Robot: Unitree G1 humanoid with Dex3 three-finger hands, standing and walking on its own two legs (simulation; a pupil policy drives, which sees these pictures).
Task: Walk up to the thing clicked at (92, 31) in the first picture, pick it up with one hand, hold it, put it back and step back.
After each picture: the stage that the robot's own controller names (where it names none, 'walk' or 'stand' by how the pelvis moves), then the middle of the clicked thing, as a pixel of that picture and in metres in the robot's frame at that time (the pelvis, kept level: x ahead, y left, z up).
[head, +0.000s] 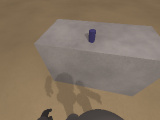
stand; (92, 36) +0.76 +0.02 +0.07
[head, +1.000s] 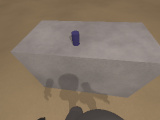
walk; (75, 38) +0.64 +0.19 +0.09
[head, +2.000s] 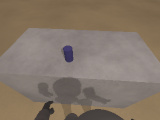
stand; (68, 54) +0.47 +0.19 +0.07
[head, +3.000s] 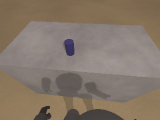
stand; (69, 47) +0.51 +0.19 +0.08
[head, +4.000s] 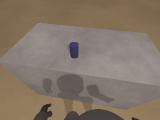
stand; (74, 50) +0.50 +0.16 +0.07
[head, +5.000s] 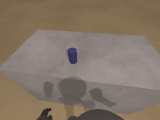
stand; (72, 56) +0.47 +0.17 +0.07
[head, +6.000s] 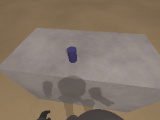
stand; (72, 55) +0.47 +0.17 +0.07
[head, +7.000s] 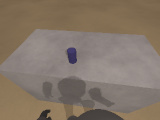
rise first; (72, 55) +0.47 +0.17 +0.07
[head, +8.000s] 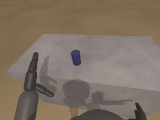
rise first; (76, 58) +0.46 +0.17 +0.07
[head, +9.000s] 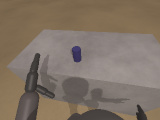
go down; (76, 54) +0.48 +0.17 +0.07
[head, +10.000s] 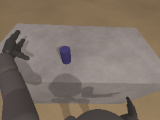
go down; (65, 55) +0.44 +0.16 +0.08
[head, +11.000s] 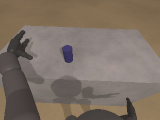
approach; (68, 54) +0.46 +0.16 +0.08
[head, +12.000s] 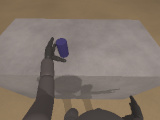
close; (62, 48) +0.47 +0.18 +0.11
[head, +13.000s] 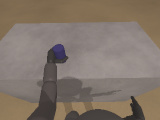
lift; (60, 54) +0.43 +0.19 +0.11
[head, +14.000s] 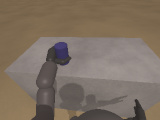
lift; (62, 54) +0.33 +0.18 +0.25
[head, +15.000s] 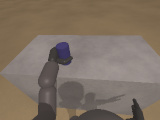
hold; (64, 54) +0.34 +0.17 +0.23
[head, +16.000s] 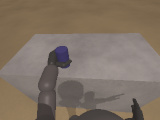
hold; (63, 57) +0.34 +0.18 +0.20
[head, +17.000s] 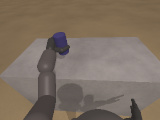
crouch; (61, 44) +0.39 +0.19 +0.27
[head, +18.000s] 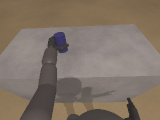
lower; (61, 42) +0.48 +0.18 +0.18
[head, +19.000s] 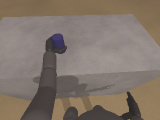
lower; (59, 44) +0.49 +0.18 +0.12
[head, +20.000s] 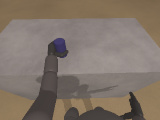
lower; (61, 48) +0.47 +0.18 +0.12
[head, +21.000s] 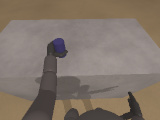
lower; (60, 48) +0.47 +0.19 +0.11
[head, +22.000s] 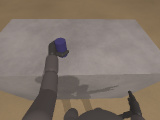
rest; (61, 48) +0.47 +0.18 +0.11
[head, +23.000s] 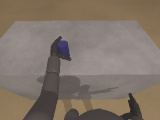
withdraw; (63, 50) +0.46 +0.17 +0.11
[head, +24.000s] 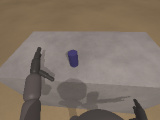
sink last; (73, 58) +0.43 +0.15 +0.09
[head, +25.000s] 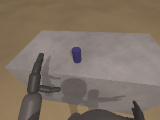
stand; (76, 55) +0.47 +0.16 +0.08
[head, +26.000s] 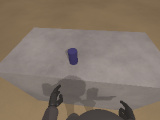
stand; (73, 56) +0.44 +0.16 +0.08
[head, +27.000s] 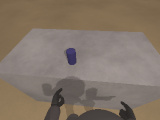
stand; (71, 56) +0.44 +0.17 +0.07
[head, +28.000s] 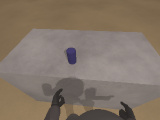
stand; (71, 56) +0.45 +0.17 +0.07
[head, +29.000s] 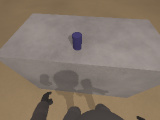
walk; (77, 41) +0.53 +0.12 +0.10
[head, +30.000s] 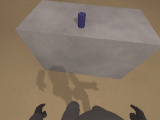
walk; (81, 20) +0.80 +0.16 +0.09
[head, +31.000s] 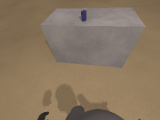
stand; (83, 15) +1.17 +0.19 +0.08
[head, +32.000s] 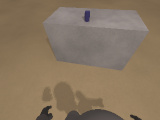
stand; (87, 16) +1.16 +0.11 +0.08
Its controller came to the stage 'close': yes
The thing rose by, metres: 0.23
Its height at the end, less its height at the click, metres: +0.00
